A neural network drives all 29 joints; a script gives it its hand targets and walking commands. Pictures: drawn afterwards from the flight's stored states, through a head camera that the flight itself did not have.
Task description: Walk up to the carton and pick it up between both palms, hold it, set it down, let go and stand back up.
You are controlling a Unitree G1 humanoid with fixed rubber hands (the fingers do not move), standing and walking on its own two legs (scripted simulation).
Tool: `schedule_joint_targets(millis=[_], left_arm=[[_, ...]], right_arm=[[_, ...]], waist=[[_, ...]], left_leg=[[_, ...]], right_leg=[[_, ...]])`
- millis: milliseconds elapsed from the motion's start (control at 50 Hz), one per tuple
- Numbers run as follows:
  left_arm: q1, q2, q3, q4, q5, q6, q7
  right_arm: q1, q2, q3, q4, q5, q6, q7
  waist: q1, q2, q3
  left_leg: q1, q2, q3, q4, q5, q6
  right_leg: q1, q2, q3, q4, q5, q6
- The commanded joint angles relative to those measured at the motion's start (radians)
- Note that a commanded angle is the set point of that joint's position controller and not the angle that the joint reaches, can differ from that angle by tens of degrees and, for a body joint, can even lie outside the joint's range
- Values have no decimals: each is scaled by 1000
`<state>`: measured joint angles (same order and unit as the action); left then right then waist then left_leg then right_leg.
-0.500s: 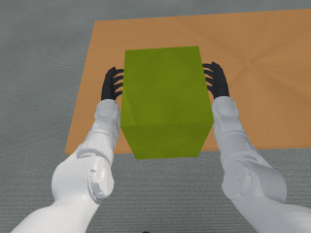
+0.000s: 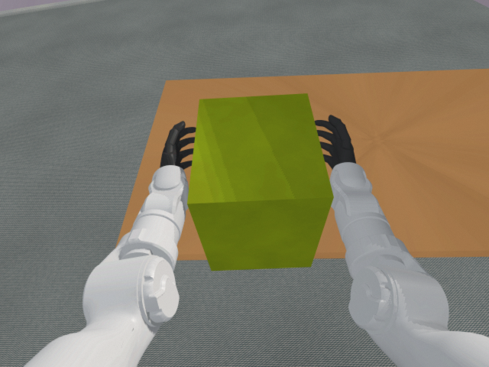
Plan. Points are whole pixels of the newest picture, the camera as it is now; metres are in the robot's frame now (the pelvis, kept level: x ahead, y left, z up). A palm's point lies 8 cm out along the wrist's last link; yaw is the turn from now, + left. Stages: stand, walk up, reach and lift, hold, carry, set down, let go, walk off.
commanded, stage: reach and lift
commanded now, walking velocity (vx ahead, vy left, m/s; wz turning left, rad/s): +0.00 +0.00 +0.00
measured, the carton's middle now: (257, 186) +0.44 -0.01 +0.02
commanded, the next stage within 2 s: none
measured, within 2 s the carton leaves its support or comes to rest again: neither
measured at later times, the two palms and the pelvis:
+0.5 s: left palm (167, 166) +0.41 +0.14 +0.12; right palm (349, 164) +0.41 -0.15 +0.11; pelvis +0.00 +0.00 +0.00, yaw +2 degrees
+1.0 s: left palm (157, 172) +0.38 +0.14 +0.14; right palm (354, 165) +0.38 -0.15 +0.14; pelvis -0.02 +0.00 +0.01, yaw +1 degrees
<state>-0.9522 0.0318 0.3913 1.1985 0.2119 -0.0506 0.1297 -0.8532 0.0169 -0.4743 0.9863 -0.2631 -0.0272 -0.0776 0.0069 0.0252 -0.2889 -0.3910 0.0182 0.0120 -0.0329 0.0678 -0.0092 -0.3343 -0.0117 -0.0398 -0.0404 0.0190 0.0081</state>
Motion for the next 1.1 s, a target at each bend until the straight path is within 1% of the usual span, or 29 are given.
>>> schedule_joint_targets(millis=[0, 40, 100, 160, 220, 300, 420, 600, 660, 720, 820, 920, 1000, 1080], left_arm=[[-614, -518, -164, -217, 65, -17, -166], [-611, -526, -164, -252, 76, 12, -168], [-607, -546, -172, -302, 84, 46, -172], [-596, -560, -179, -343, 88, 70, -177], [-569, -568, -180, -365, 88, 86, -183], [-535, -569, -183, -391, 86, 107, -192], [-482, -556, -176, -419, 79, 145, -202], [-468, -573, -219, -507, 38, 196, -205], [-471, -580, -242, -532, 21, 210, -205], [-468, -583, -260, -550, 7, 228, -205], [-459, -586, -285, -583, -10, 264, -205], [-452, -593, -308, -629, -20, 303, -201], [-448, -606, -338, -687, -32, 339, -195], [-432, -619, -378, -764, -49, 385, -188]], right_arm=[[-617, 534, 213, -100, -52, 17, 172], [-623, 526, 186, -131, -68, 36, 181], [-643, 523, 165, -179, -85, 55, 193], [-658, 526, 172, -218, -90, 63, 200], [-654, 532, 198, -243, -87, 66, 202], [-628, 531, 231, -260, -72, 74, 195], [-587, 529, 289, -264, -32, 98, 174], [-603, 541, 386, -318, 46, 120, 135], [-611, 544, 417, -337, 73, 130, 122], [-610, 542, 442, -349, 99, 147, 110], [-605, 534, 463, -366, 134, 183, 95], [-604, 525, 483, -391, 166, 213, 84], [-615, 523, 518, -430, 202, 231, 75], [-621, 521, 573, -484, 253, 250, 59]], waist=[[-9, -26, -484], [-15, -11, -494], [-25, 8, -527], [-32, 8, -548], [-37, -4, -543], [-38, -12, -505], [-30, -25, -422], [-32, -32, -419], [-34, -32, -410], [-35, -31, -382], [-37, -23, -329], [-38, -17, -314], [-38, -12, -335], [-39, -8, -348]], left_leg=[[312, -50, 3, 103, 296, 25], [343, -48, 1, 98, 285, 25], [385, -46, -2, 90, 293, 24], [402, -48, -6, 73, 301, 30], [408, -50, -8, 47, 313, 41], [391, -54, -13, 24, 314, 48], [387, -59, -15, 9, 320, 55], [423, -61, -17, 10, 325, 62], [430, -60, -20, 14, 304, 65], [437, -56, -24, 20, 267, 67], [459, -49, -29, 39, 204, 69], [496, -42, -30, 62, 179, 69], [531, -39, -29, 83, 205, 64], [564, -40, -29, 102, 249, 53]], right_leg=[[266, 58, -2, 69, 284, -13], [251, 59, -12, 44, 245, -20], [255, 60, -25, 19, 233, -27], [296, 62, -33, 12, 260, -27], [345, 68, -33, 20, 323, -18], [400, 72, -28, 32, 377, -10], [459, 75, -13, 43, 432, -3], [511, 71, -1, 60, 469, 1], [512, 68, 3, 65, 452, 1], [492, 65, 7, 67, 408, 0], [432, 60, 8, 55, 288, -4], [373, 57, 8, 44, 197, -9], [367, 56, 11, 48, 197, -13], [377, 56, 16, 60, 227, -12]])
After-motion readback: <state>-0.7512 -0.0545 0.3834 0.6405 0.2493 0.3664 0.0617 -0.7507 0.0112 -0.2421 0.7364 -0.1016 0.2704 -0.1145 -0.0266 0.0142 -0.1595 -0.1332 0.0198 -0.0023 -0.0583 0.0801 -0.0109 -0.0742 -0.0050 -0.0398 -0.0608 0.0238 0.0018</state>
